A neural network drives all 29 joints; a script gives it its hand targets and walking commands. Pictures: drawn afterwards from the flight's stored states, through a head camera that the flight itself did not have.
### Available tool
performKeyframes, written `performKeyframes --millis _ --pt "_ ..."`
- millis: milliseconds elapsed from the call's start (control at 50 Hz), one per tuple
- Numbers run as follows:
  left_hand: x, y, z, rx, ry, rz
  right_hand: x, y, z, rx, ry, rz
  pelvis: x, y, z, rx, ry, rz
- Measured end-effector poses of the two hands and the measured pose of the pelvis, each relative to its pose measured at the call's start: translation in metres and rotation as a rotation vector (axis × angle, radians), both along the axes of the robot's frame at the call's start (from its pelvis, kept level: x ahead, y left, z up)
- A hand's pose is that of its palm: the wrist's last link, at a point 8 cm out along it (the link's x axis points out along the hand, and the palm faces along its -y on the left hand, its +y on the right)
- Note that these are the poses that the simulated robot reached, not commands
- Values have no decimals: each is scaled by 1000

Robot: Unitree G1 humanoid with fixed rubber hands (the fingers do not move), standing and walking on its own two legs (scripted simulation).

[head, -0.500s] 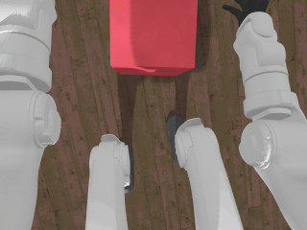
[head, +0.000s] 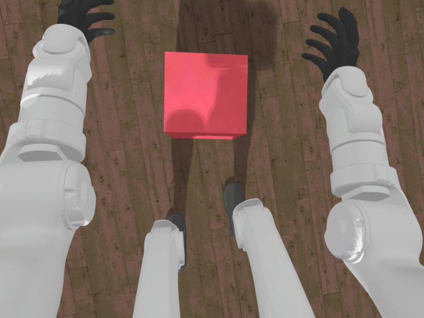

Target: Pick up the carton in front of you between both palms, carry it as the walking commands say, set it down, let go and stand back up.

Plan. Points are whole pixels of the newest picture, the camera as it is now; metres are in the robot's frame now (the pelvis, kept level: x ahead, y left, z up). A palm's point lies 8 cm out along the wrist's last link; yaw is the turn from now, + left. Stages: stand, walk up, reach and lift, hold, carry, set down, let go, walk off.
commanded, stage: let go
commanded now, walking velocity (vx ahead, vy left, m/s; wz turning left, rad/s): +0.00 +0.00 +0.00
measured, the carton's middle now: (204, 103) +0.53 -0.06 -0.49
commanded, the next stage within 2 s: stand in 1.46 s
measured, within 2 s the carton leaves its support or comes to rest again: neither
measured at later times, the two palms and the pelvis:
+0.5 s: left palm (27, 137) +0.42 +0.16 +0.01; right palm (423, 134) +0.36 -0.27 +0.01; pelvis +0.04 -0.02 +0.11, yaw +0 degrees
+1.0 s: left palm out of the picture +0.30 +0.23 +0.08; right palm out of the picture +0.25 -0.23 +0.10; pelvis +0.11 +0.01 +0.16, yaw -3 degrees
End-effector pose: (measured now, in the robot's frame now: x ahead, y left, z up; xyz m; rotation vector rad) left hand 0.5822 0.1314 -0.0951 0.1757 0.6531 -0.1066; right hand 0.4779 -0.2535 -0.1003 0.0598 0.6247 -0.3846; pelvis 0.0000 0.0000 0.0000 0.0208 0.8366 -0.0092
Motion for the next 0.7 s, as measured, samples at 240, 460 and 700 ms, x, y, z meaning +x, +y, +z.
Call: performKeyframes --millis 240,460,700 --pt "-51 18 48 49 13 46 -37 6 42 -46 67 130 7 -10 51 8 -93 7" --pt "-150 31 95 89 59 146 -110 -13 103 -100 178 319 37 -21 104 11 -299 0" --pt "-195 41 139 83 65 88 -181 -13 152 -71 201 279 79 -23 136 -17 -500 -19"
